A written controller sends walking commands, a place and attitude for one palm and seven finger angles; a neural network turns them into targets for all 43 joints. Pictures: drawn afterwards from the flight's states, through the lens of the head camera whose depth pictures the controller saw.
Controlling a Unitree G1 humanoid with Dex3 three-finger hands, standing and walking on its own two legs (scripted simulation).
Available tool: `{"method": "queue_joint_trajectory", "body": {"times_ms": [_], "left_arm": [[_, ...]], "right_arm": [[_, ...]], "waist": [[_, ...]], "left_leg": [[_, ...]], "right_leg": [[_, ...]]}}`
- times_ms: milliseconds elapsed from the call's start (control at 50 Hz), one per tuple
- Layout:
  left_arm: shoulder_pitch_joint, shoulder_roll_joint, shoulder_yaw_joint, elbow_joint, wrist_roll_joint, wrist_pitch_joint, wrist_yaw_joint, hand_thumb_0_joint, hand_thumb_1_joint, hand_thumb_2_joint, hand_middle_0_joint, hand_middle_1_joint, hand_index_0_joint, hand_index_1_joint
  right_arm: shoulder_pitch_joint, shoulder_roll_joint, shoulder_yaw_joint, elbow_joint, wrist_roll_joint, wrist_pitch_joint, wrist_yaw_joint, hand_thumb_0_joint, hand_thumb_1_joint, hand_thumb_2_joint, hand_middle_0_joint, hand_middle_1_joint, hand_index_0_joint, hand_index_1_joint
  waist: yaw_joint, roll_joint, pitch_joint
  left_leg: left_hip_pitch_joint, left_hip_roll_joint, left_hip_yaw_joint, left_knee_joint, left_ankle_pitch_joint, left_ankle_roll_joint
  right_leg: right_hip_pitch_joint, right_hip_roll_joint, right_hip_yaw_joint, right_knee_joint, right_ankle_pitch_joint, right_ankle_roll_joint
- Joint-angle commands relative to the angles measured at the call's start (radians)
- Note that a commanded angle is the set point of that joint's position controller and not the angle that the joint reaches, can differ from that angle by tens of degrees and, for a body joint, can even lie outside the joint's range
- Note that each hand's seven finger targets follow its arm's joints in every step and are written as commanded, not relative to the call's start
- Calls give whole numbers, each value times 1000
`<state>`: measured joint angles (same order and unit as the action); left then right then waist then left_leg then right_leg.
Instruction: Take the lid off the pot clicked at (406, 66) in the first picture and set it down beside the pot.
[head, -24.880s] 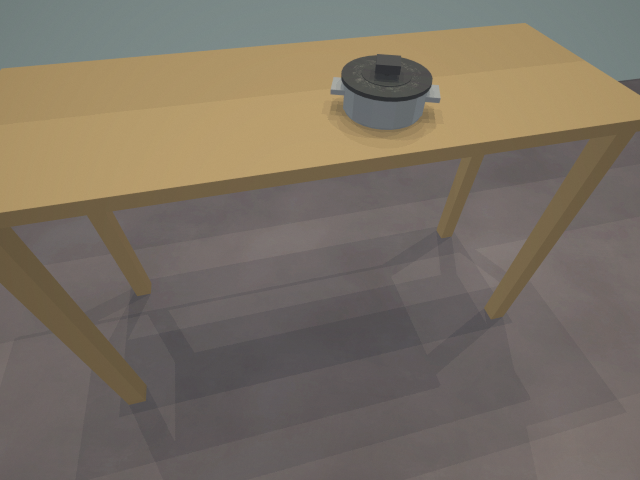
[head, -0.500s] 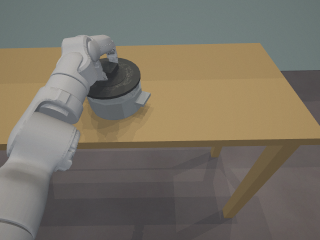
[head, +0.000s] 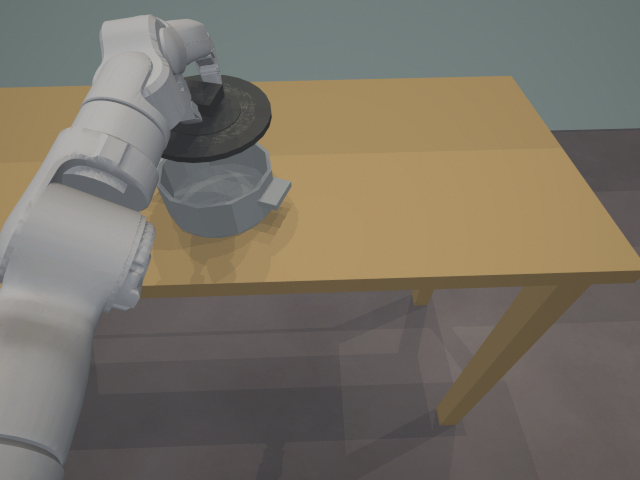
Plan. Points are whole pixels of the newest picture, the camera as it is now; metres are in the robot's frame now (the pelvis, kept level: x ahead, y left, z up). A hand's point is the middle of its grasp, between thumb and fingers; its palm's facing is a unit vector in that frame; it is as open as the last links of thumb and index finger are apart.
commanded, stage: lift the lid straight up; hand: left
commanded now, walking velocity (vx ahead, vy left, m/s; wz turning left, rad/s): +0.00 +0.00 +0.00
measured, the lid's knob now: (199, 98) +0.53 +0.11 +0.22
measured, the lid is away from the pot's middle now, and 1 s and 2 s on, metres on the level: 0.01 0.02 0.11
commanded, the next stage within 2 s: move the lid sideways beside the pot in 1.04 s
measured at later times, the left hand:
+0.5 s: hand (160, 66) +0.48 +0.13 +0.28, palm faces -0.26 -0.13 -0.96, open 8.1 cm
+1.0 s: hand (152, 30) +0.49 +0.13 +0.32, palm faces -0.21 -0.14 -0.97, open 8.1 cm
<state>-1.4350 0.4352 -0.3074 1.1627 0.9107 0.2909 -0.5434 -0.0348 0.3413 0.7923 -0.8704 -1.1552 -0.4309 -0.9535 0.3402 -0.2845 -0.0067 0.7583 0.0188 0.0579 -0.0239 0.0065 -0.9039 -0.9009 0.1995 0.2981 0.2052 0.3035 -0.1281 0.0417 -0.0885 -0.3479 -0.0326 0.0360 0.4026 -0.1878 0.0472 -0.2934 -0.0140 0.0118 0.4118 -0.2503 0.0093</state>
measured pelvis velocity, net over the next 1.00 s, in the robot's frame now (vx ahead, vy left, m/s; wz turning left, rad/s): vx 0.00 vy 0.00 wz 0.01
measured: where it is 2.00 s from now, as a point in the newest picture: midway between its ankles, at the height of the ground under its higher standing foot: outside the picture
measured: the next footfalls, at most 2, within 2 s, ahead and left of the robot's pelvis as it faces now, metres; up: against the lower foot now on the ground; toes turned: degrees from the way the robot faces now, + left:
none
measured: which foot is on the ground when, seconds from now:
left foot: down 0.00-1.00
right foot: down 0.00-1.00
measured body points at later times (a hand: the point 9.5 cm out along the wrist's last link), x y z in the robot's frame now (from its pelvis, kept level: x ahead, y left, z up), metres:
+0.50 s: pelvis +0.00 +0.00 +0.00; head +0.02 -0.02 +0.45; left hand +0.49 +0.14 +0.34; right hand +0.07 -0.27 -0.13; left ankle +0.00 +0.09 -0.74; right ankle -0.03 -0.13 -0.74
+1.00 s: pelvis +0.00 +0.00 +0.00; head +0.03 -0.02 +0.45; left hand +0.49 +0.14 +0.37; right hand +0.04 -0.26 -0.14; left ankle +0.00 +0.09 -0.74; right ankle -0.03 -0.13 -0.74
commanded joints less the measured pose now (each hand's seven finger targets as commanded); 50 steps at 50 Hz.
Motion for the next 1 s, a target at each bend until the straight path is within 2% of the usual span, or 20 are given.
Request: {"method": "queue_joint_trajectory", "body": {"times_ms": [0,100,160,200,260,320,400,480,500,540,600,620,660,720,780,800,820,900,920,980], "left_arm": [[-625,213,63,-240,19,8,42,0,717,953,-972,-1197,-645,-1079],[-608,175,41,-243,16,23,30,0,717,953,-972,-1197,-645,-1079],[-633,208,62,-267,27,27,24,0,717,953,-972,-1197,-645,-1079],[-628,236,83,-288,15,32,25,0,717,953,-972,-1197,-645,-1079],[-658,258,88,-262,34,38,18,0,717,953,-972,-1197,-645,-1079],[-662,260,83,-291,40,41,17,0,717,953,-972,-1197,-645,-1079],[-635,195,42,-229,25,66,12,0,717,953,-972,-1197,-645,-1079],[-717,236,56,-294,40,56,9,0,717,953,-972,-1197,-645,-1079],[-718,210,39,-312,25,54,11,0,717,953,-972,-1197,-645,-1079],[-732,175,15,-232,38,64,10,0,717,953,-972,-1197,-645,-1079],[-737,195,32,-280,26,60,13,0,717,953,-972,-1197,-645,-1079],[-766,225,45,-295,45,54,11,0,717,953,-972,-1197,-645,-1079],[-757,209,38,-236,48,61,12,0,717,953,-972,-1197,-645,-1079],[-786,215,37,-279,49,55,11,0,717,953,-972,-1197,-645,-1079],[-774,220,44,-185,57,74,12,0,717,953,-972,-1197,-645,-1079],[-751,209,43,-165,44,77,15,0,717,953,-972,-1197,-645,-1079],[-817,250,57,-213,63,71,16,0,717,953,-972,-1197,-645,-1079],[-751,200,40,-147,52,77,20,0,717,953,-972,-1197,-645,-1079],[-774,253,64,-181,75,72,17,0,717,953,-972,-1197,-645,-1079],[-780,222,46,-173,73,78,18,0,717,953,-972,-1197,-645,-1079]], "right_arm": [[23,-154,-49,-90,-5,-28,-4,0,-900,-900,200,300,200,300],[26,-151,-52,-93,-4,-30,5,0,-900,-900,200,300,200,300],[18,-144,-45,-104,-2,-29,9,0,-900,-900,200,300,200,300],[12,-151,-48,-108,-7,-30,6,0,-900,-900,200,300,200,300],[10,-141,-39,-110,-2,-25,2,0,-900,-900,200,300,200,300],[-2,-140,-38,-121,-3,-24,4,0,-900,-900,200,300,200,300],[-16,-146,-38,-112,5,-13,3,0,-900,-900,200,300,200,300],[-28,-137,-32,-125,3,-23,3,0,-900,-900,200,300,200,300],[-32,-142,-36,-124,5,-25,3,0,-900,-900,200,300,200,300],[-33,-135,-29,-103,9,-25,3,0,-900,-900,200,300,200,300],[-30,-147,-34,-103,6,-36,3,0,-900,-900,200,300,200,300],[-30,-141,-29,-108,3,-38,6,0,-900,-900,200,300,200,300],[-32,-138,-27,-96,6,-37,4,0,-900,-900,200,300,200,300],[-34,-142,-27,-100,7,-41,8,0,-900,-900,200,300,200,300],[-28,-145,-25,-84,11,-36,3,0,-900,-900,200,300,200,300],[-17,-156,-30,-76,9,-37,-2,0,-900,-900,200,300,200,300],[-18,-153,-26,-82,7,-41,2,0,-900,-900,200,300,200,300],[2,-157,-31,-72,6,-43,0,0,-900,-900,200,300,200,300],[-5,-154,-28,-81,1,-45,5,0,-900,-900,200,300,200,300],[-16,-148,-27,-83,7,-38,6,0,-900,-900,200,300,200,300]], "waist": [[18,-25,-435],[15,-32,-390],[17,-76,-396],[30,-47,-412],[23,-127,-389],[29,-86,-422],[16,-82,-328],[18,-94,-396],[15,-41,-402],[-1,-62,-336],[11,-18,-367],[14,-21,-407],[6,-65,-360],[12,-26,-396],[2,-97,-330],[0,-69,-314],[2,-82,-372],[5,-52,-343],[14,-94,-393],[8,-90,-377]], "left_leg": [[338,-19,-45,36,432,33],[343,-19,-43,41,471,36],[338,-23,-47,34,446,41],[335,-23,-39,37,453,42],[300,-32,-32,22,398,47],[321,-30,-36,29,450,44],[299,-27,-30,17,380,41],[318,-34,-35,12,345,47],[343,-27,-38,22,392,42],[328,-27,-46,8,338,41],[349,-25,-49,8,368,35],[355,-28,-58,1,366,32],[329,-31,-51,-3,315,37],[349,-25,-59,-13,354,28],[302,-29,-50,-24,283,37],[298,-26,-48,-23,303,33],[313,-29,-54,-33,293,32],[307,-20,-51,-23,344,29],[312,-27,-54,-27,333,31],[310,-25,-47,-26,325,37]], "right_leg": [[54,64,-19,-22,406,-46],[41,66,-22,-31,415,-42],[54,64,-18,-28,398,-36],[76,60,-15,-27,429,-41],[100,56,-13,-28,427,-32],[103,52,-6,-24,445,-34],[63,53,-19,-42,399,-39],[92,49,-9,-38,384,-34],[77,49,-12,-39,401,-40],[31,56,-20,-52,334,-39],[45,54,-20,-54,349,-46],[57,56,-16,-52,332,-42],[50,57,-22,-56,316,-43],[56,56,-18,-61,318,-44],[49,57,-23,-73,300,-41],[44,55,-25,-76,321,-47],[64,56,-17,-77,306,-41],[49,54,-25,-73,328,-47],[78,57,-18,-73,321,-40],[68,53,-19,-69,323,-40]]}}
